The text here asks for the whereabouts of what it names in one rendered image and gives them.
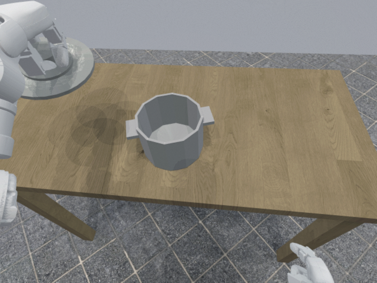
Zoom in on table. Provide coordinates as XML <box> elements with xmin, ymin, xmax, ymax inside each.
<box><xmin>0</xmin><ymin>63</ymin><xmax>377</xmax><ymax>263</ymax></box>

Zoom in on knob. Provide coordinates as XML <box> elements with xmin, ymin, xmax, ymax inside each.
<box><xmin>31</xmin><ymin>41</ymin><xmax>55</xmax><ymax>63</ymax></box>

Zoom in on left robot upper arm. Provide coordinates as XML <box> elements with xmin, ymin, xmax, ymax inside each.
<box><xmin>0</xmin><ymin>170</ymin><xmax>18</xmax><ymax>270</ymax></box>

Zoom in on robot left hand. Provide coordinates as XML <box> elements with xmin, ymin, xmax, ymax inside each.
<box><xmin>0</xmin><ymin>1</ymin><xmax>69</xmax><ymax>77</ymax></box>

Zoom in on robot left forearm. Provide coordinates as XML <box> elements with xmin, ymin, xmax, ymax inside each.
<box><xmin>0</xmin><ymin>13</ymin><xmax>28</xmax><ymax>159</ymax></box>

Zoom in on lid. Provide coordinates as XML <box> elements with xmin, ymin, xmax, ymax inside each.
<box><xmin>18</xmin><ymin>37</ymin><xmax>95</xmax><ymax>100</ymax></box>

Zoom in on robot right hand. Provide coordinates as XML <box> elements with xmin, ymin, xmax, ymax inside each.
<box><xmin>287</xmin><ymin>242</ymin><xmax>334</xmax><ymax>283</ymax></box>

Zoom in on pot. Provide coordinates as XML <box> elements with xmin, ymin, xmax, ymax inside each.
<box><xmin>125</xmin><ymin>93</ymin><xmax>214</xmax><ymax>170</ymax></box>

